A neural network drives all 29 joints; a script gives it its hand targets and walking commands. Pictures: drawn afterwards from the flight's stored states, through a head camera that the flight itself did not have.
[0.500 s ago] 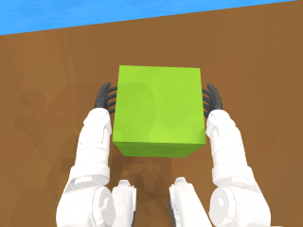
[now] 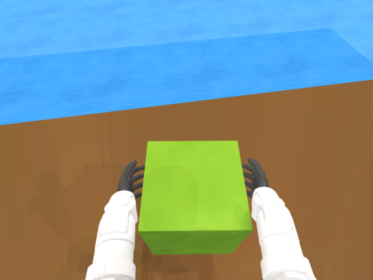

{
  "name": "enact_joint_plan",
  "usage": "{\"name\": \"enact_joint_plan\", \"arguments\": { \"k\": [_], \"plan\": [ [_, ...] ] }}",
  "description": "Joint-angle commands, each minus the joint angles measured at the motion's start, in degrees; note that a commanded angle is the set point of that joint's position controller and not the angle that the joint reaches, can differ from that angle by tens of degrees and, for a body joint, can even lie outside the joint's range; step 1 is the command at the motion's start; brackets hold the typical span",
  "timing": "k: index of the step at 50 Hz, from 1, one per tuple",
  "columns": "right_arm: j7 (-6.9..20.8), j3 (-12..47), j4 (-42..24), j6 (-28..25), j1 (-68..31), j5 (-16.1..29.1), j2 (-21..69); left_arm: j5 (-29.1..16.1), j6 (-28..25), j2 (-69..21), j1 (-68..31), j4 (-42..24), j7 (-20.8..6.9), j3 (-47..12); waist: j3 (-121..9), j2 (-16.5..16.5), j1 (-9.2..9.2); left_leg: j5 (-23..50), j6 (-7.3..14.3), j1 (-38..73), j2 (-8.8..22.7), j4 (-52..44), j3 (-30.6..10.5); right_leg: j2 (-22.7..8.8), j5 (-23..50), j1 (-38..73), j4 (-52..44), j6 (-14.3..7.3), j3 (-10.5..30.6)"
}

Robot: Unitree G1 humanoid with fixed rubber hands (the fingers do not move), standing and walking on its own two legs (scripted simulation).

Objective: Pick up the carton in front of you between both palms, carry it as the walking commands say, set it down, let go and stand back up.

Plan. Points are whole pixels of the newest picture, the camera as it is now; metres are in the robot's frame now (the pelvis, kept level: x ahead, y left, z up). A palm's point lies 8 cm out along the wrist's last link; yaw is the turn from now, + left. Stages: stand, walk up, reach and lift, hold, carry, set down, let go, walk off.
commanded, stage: reach and lift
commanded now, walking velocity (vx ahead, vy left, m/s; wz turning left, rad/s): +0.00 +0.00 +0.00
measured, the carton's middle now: (192, 201) +0.34 +0.00 -0.08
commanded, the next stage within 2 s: hold in 1.20 s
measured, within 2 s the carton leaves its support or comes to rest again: neither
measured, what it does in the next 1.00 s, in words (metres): stands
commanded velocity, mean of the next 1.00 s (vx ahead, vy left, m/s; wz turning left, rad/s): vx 0.00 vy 0.00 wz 0.00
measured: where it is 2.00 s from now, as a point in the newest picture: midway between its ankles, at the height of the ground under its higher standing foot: outside the picture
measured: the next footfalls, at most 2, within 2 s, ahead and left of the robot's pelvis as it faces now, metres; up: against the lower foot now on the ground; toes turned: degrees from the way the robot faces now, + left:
none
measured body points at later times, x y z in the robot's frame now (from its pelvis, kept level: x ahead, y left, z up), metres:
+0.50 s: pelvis +0.00 +0.00 +0.03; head -0.02 +0.00 +0.48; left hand +0.31 +0.15 +0.05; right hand +0.31 -0.15 +0.05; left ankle +0.03 +0.12 -0.71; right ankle +0.03 -0.12 -0.71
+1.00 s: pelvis +0.02 +0.00 +0.04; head -0.01 +0.00 +0.49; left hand +0.32 +0.15 +0.06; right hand +0.32 -0.15 +0.06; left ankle +0.03 +0.12 -0.71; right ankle +0.03 -0.12 -0.71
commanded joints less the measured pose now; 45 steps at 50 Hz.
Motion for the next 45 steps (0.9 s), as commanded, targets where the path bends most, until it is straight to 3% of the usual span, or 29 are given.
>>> {"name": "enact_joint_plan", "arguments": {
  "k": [1,8,14,18,26,45],
  "plan": [
    [14.21,35.12,1.32,0.60,-26.58,9.69,58.26,-9.23,0.50,-57.05,-26.29,0.91,-13.19,-34.08,-22.57,-0.15,0.15,17.69,0.83,20.30,-4.62,-8.56,-1.28,4.34,18.06,17.86,-9.41,-0.45,1.27],
    [14.32,38.09,-4.63,5.28,-21.78,11.18,56.56,-10.85,5.35,-56.06,-21.55,-5.17,-13.30,-36.97,-14.23,-0.08,0.48,18.42,0.27,29.21,-3.83,-16.87,-1.16,3.45,18.14,26.83,-17.50,-0.46,1.33],
    [14.90,33.29,-2.74,8.66,-21.64,9.12,54.55,-8.69,9.11,-54.42,-21.28,-3.75,-13.90,-32.25,-2.84,0.31,0.50,8.85,0.52,30.00,-3.39,-21.43,-0.82,2.88,8.18,26.84,-21.76,-1.09,0.97],
    [15.45,31.24,-2.33,8.71,-26.31,8.29,54.84,-8.07,9.30,-54.70,-25.78,-2.83,-14.65,-30.31,-1.84,0.14,0.50,5.31,0.73,29.97,-3.15,-21.51,-0.59,2.80,4.52,26.95,-22.01,-1.52,0.67],
    [15.56,33.02,-4.40,8.57,-29.43,8.92,55.67,-8.49,9.14,-55.19,-28.72,-4.40,-14.79,-31.56,-6.07,-0.15,0.80,8.01,0.71,32.66,-3.34,-21.38,-0.21,2.84,7.24,29.77,-21.79,-1.15,0.56],
    [14.63,35.34,-10.70,10.61,-21.16,10.28,53.44,-9.94,11.29,-53.41,-20.54,-10.89,-13.79,-34.07,-6.64,0.10,0.68,18.84,0.01,37.59,-3.74,-23.68,-0.76,3.36,17.93,34.98,-24.05,-0.64,0.93]
  ]
}}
